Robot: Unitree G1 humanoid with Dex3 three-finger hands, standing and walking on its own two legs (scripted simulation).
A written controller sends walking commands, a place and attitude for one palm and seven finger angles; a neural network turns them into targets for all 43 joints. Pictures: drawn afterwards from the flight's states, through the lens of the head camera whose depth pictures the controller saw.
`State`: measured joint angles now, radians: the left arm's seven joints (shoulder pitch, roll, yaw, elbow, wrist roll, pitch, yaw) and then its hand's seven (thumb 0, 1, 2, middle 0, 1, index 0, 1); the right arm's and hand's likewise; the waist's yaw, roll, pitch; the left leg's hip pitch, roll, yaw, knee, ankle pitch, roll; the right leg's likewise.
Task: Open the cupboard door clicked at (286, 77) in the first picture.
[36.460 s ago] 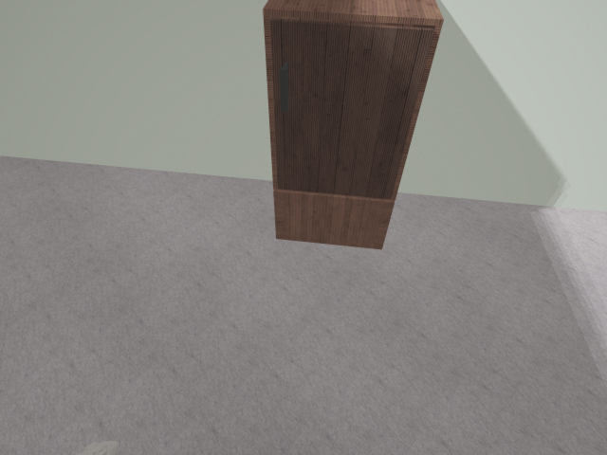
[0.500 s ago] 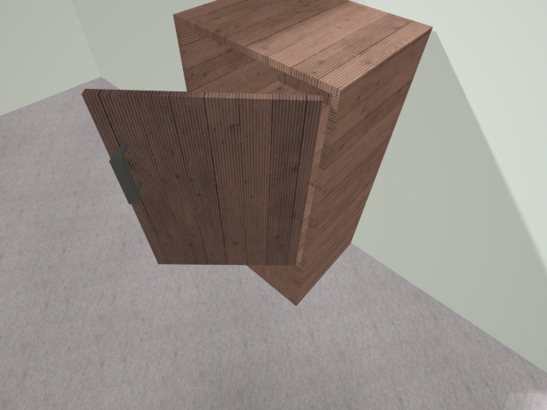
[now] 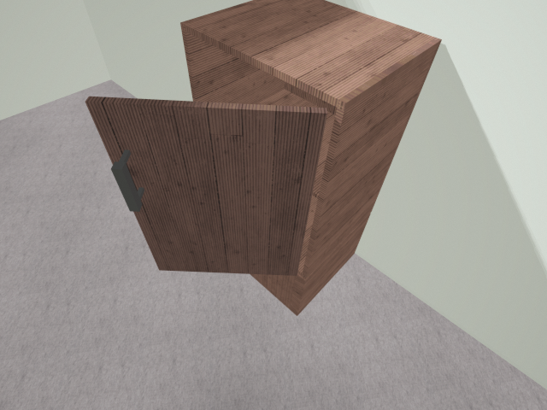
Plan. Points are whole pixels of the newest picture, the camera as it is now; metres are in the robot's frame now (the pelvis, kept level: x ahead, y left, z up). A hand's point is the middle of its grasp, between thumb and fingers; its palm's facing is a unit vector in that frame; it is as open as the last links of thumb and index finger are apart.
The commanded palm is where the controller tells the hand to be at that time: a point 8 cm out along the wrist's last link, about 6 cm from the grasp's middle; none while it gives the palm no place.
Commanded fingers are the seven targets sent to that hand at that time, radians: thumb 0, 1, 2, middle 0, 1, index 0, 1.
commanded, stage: come to a stop and stand still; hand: left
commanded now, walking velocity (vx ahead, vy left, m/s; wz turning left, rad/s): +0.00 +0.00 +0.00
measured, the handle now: (130, 181) +0.54 +0.34 -0.03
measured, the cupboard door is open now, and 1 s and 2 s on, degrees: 42 42 42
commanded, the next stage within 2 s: look again from close up in 0.58 s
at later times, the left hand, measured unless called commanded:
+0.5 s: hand out of the picture +0.02 +0.18 -0.18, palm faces +0.03 -0.98 -0.18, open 7.4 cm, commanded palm none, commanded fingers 0.00 0.90 0.90 -0.20 -0.30 -0.20 -0.30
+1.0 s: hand out of the picture +0.01 +0.22 -0.18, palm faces -0.01 -0.98 -0.22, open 7.4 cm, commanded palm none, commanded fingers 0.00 0.90 0.90 -0.20 -0.30 -0.20 -0.30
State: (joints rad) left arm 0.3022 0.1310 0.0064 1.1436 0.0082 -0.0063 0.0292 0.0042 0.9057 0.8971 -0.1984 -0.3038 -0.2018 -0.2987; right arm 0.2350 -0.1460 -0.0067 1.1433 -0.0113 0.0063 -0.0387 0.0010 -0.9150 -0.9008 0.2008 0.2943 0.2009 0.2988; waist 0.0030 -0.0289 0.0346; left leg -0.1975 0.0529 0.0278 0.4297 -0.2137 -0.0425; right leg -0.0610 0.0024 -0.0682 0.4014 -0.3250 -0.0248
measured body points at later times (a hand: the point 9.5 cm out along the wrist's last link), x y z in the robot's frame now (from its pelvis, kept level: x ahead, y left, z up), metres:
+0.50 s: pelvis +0.01 +0.01 +0.00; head +0.02 +0.02 +0.45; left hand +0.02 +0.23 -0.16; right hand +0.01 -0.21 -0.16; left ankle +0.01 +0.15 -0.74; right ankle -0.07 -0.10 -0.74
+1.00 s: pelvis -0.02 +0.04 -0.01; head -0.02 +0.04 +0.44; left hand +0.01 +0.27 -0.16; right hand +0.01 -0.20 -0.16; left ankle +0.01 +0.15 -0.74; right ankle -0.07 -0.09 -0.74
